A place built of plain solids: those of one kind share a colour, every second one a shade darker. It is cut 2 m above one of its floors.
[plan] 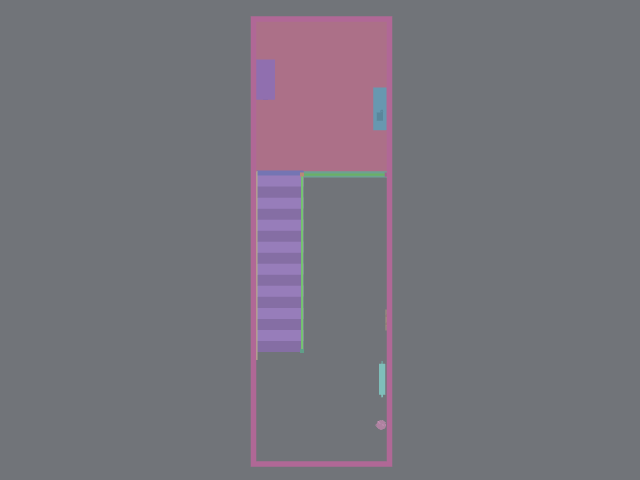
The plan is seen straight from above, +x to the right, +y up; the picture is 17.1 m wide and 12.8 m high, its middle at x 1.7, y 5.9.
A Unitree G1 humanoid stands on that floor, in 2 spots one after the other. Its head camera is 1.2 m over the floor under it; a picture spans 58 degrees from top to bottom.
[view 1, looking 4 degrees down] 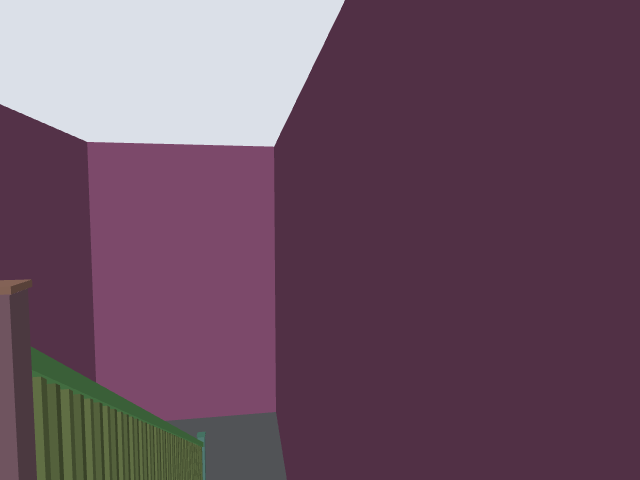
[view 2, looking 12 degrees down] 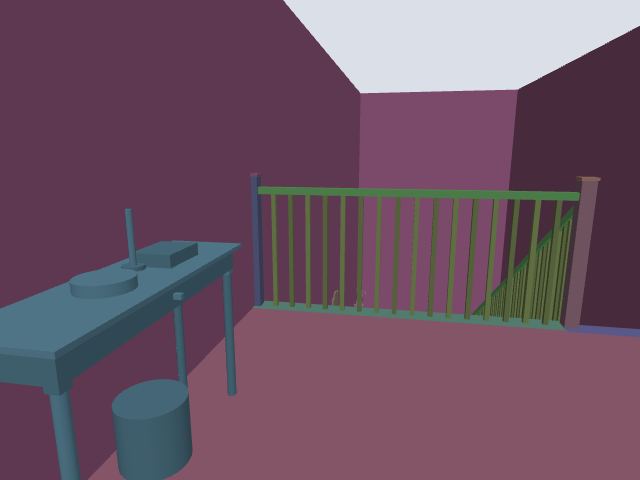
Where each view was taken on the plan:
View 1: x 0.62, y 8.84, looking -100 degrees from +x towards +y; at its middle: wall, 3.58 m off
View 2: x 2.38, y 10.72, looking -79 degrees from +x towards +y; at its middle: wall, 5.93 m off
